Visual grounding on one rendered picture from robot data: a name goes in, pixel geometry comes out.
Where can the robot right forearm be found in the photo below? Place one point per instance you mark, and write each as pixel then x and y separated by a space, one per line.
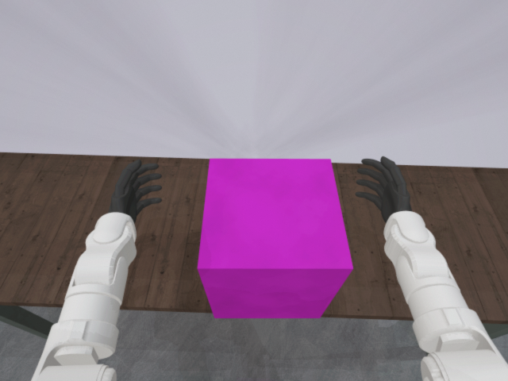
pixel 442 320

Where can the robot right upper arm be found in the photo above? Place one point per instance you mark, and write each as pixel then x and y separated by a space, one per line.
pixel 470 365

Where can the robot left forearm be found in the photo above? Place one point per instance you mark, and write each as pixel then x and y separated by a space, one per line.
pixel 86 330

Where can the carton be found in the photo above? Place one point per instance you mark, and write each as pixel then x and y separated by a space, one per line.
pixel 273 241

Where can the robot left hand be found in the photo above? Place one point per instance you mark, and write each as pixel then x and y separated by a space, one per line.
pixel 125 198

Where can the table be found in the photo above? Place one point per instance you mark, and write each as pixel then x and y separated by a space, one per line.
pixel 50 203

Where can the robot right hand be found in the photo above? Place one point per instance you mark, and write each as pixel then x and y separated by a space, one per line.
pixel 393 195

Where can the robot left upper arm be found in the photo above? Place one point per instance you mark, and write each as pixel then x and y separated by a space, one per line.
pixel 90 372

